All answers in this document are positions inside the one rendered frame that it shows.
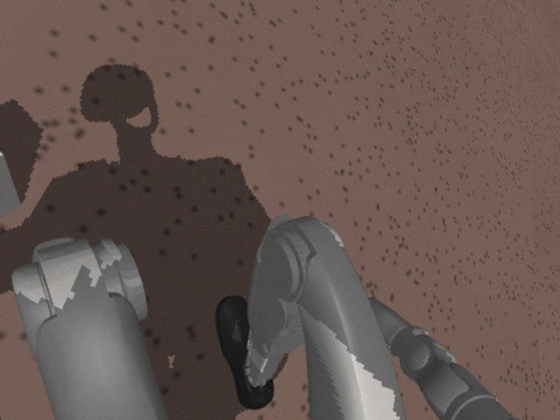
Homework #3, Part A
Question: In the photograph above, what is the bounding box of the right robot hand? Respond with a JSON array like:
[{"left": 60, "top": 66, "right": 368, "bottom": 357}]
[{"left": 369, "top": 297, "right": 412, "bottom": 353}]

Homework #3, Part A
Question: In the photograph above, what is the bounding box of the right robot foot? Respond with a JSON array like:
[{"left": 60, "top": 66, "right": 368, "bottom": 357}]
[{"left": 215, "top": 296, "right": 274, "bottom": 410}]

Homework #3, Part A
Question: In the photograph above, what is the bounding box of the right robot arm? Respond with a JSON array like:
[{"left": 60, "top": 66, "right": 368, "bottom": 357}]
[{"left": 390, "top": 326, "right": 521, "bottom": 420}]

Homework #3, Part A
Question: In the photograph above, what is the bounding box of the carton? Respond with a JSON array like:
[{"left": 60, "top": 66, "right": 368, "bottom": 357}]
[{"left": 0, "top": 151, "right": 21, "bottom": 219}]

